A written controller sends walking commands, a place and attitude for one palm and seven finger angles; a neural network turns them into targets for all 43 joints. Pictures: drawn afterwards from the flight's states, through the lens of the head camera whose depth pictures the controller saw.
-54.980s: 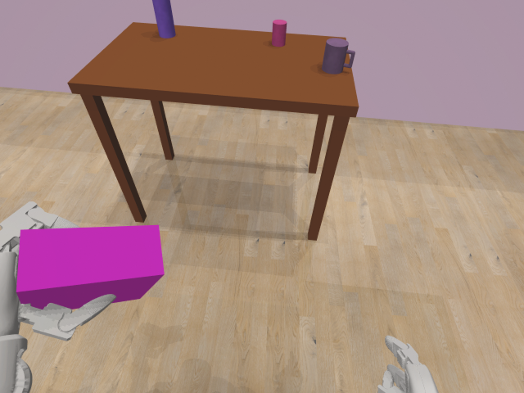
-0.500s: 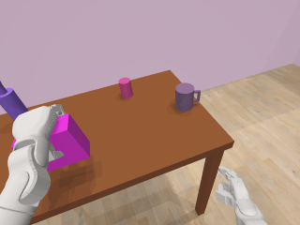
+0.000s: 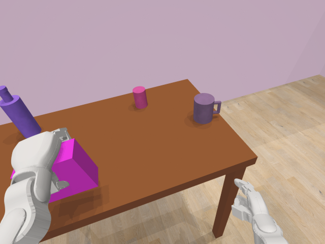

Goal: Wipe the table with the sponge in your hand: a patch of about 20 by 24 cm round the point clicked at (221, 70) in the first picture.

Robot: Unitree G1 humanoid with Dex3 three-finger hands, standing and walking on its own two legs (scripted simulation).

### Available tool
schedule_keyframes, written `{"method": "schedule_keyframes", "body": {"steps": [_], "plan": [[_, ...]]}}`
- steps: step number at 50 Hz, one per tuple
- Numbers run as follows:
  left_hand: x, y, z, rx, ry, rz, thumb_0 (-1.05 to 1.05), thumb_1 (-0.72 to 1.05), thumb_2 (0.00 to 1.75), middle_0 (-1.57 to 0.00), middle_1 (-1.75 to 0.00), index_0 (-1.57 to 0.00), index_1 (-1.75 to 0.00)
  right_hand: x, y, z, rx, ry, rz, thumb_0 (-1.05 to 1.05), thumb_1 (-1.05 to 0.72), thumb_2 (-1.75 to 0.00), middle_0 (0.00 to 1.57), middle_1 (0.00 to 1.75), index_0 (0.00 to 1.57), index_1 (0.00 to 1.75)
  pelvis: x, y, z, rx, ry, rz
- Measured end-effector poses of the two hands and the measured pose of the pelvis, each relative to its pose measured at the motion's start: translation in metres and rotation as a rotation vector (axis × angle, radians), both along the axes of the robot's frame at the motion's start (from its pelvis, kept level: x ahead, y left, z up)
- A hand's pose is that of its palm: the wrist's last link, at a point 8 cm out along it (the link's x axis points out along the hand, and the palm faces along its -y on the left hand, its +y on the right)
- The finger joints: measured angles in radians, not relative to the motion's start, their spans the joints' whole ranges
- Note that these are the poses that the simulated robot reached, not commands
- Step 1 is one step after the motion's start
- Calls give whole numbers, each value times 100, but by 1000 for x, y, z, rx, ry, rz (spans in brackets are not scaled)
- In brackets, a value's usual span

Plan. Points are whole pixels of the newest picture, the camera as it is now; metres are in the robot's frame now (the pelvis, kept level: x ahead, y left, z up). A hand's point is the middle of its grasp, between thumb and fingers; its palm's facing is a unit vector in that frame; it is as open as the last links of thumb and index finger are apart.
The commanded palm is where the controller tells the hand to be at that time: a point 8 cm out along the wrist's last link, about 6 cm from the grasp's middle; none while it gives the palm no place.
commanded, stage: bring the sponge back beside the body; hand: left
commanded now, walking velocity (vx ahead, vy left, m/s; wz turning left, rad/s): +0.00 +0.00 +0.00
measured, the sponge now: (65, 176) +0.22 +0.29 +0.08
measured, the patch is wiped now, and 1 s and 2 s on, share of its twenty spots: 1.00 1.00 1.00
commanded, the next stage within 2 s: step back with the hand held close in 0.96 s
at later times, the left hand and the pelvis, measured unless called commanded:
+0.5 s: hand (54, 179) +0.19 +0.28 +0.12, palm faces +0.11 -0.15 -0.98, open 10.0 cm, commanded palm +0.15 +0.28 +0.19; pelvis +0.00 +0.00 +0.00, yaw +0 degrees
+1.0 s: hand (57, 183) +0.18 +0.27 +0.12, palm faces +0.12 -0.15 -0.98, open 10.0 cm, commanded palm +0.15 +0.27 +0.19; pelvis -0.01 -0.01 +0.00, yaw +0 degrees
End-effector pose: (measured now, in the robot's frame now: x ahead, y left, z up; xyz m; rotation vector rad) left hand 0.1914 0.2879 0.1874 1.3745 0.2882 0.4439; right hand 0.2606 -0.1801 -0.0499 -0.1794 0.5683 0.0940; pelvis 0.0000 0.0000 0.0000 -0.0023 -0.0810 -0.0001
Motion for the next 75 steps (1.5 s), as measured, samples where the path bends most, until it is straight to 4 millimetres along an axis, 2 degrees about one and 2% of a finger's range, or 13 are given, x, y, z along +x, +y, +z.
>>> {"method": "schedule_keyframes", "body": {"steps": [10,21,33,55,56,57,59,62,67,71,75], "plan": [[-11,-3,-6,-16,8,-6,-1,-51,107,-72,-135,-76,-133,-2,3,1,-2,-2,8,2,-90,-90,20,30,20,30,-2,2,0,-1,-5,1],[-24,-3,-15,-20,20,4,-1,-51,107,-72,-135,-76,-133,-10,-5,-1,-12,12,-4,2,-90,-90,20,30,20,30,-4,0,0,-2,-14,-2],[-35,-12,-20,-13,24,-21,-1,-51,107,-72,-135,-76,-133,-15,-10,-3,-9,8,-12,2,-90,-90,20,30,20,30,-6,-3,0,-1,-22,-7],[-35,-18,-21,-6,18,-13,-1,-51,107,-72,-135,-76,-133,-16,-20,0,-9,-9,-25,2,-90,-90,20,30,20,30,-8,-11,0,1,-24,-7],[-34,-16,-22,-181,-40,-33,-1,-51,107,-72,-135,-76,-133,-18,-21,1,-9,-14,-27,2,-90,-90,20,30,20,30,-9,-11,-1,-3,-17,0],[-32,-14,-21,-371,-115,-78,-1,-52,107,-72,-135,-76,-133,-20,-21,3,-17,-27,-23,2,-90,-90,20,30,20,30,-10,-12,-2,-6,-7,6],[-29,-15,-20,-610,-260,-176,-1,-52,107,-72,-135,-76,-133,-31,-23,5,-35,-40,-25,2,-90,-90,20,30,20,30,-12,-14,-3,-12,24,15],[-30,-22,-15,-774,-429,-296,-1,-52,107,-72,-135,-76,-133,-55,-32,0,-73,-2,-63,1,-90,-90,20,30,20,30,-13,-15,-7,-16,60,19],[-38,-23,-9,-834,-538,-402,-1,-52,107,-72,-135,-76,-134,-106,-57,-23,-143,131,-181,1,-90,-90,20,30,20,30,-14,-5,-12,-19,95,21],[-43,-6,-11,-803,-546,-401,-1,-52,107,-72,-135,-76,-134,-147,-70,-38,-177,232,-267,1,-90,-90,20,30,20,30,-19,4,-16,-25,106,22],[-50,12,-17,-779,-547,-376,-1,-52,107,-72,-135,-76,-134,-175,-69,-43,-200,271,-305,2,-90,-90,20,30,20,30,-29,14,-18,-29,110,19]]}}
